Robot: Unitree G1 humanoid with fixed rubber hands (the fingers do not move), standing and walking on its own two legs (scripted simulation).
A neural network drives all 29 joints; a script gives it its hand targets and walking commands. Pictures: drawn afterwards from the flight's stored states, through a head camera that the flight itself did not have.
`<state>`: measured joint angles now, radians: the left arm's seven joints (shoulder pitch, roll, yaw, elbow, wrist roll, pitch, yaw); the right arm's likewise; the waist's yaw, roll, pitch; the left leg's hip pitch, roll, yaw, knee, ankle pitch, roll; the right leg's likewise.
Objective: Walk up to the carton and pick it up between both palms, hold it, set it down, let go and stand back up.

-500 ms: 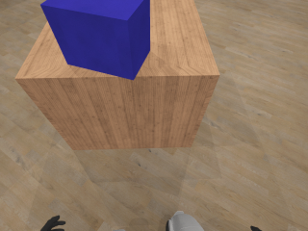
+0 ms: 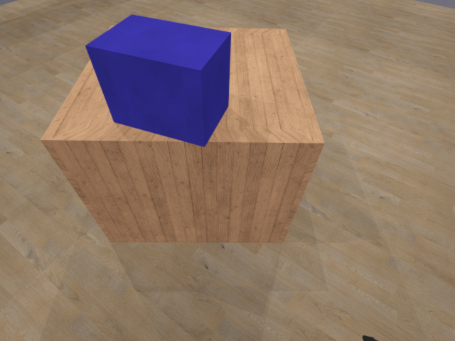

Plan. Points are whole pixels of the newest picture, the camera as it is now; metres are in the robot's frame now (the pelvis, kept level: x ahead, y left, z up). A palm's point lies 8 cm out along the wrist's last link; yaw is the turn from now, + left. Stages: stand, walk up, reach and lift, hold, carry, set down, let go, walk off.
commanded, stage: walk up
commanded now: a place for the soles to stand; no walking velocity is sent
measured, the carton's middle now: (168, 80) +0.80 +0.16 +0.03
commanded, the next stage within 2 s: none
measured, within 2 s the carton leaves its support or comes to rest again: neither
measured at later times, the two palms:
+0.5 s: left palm out of the picture +0.05 +0.33 -0.11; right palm out of the picture +0.08 -0.30 -0.12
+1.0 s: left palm (27, 315) +0.21 +0.37 -0.10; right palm (348, 328) +0.19 -0.25 -0.16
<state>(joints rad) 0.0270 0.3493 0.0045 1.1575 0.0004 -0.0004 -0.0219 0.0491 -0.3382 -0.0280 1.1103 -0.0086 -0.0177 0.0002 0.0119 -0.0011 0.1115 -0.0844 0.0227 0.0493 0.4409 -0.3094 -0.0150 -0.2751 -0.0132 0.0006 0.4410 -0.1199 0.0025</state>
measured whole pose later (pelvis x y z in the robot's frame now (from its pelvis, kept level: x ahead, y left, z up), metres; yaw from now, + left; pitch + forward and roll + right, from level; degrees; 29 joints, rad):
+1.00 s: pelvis +0.15 +0.05 -0.03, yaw +3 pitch -5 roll -1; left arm 0.22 0.38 0.06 0.93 0.02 -0.08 -0.03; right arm 0.30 -0.40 -0.08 0.91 -0.02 0.01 0.06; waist -0.02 0.10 0.13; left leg -0.26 0.02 0.00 1.07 -0.53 0.05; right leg -0.36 -0.01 -0.07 0.72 -0.27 -0.03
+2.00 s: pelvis +0.40 +0.18 -0.04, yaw +2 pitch -3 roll +0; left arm 0.03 0.36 0.00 0.85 0.00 0.00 0.01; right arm 0.11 -0.36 -0.04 0.90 0.00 -0.02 -0.03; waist 0.01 -0.03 0.22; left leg -0.38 0.02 0.02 0.86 -0.42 0.01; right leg -0.51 -0.03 -0.03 0.82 -0.25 -0.01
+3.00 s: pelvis +0.35 +0.16 +0.00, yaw -2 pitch -3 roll +0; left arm 0.04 0.34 0.01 1.13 0.00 -0.01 -0.01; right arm 0.13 -0.35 -0.01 1.16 0.00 -0.01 0.02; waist -0.04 0.00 0.07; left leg -0.24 0.03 -0.01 0.43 -0.15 -0.03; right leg -0.18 -0.01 0.05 0.44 -0.21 0.03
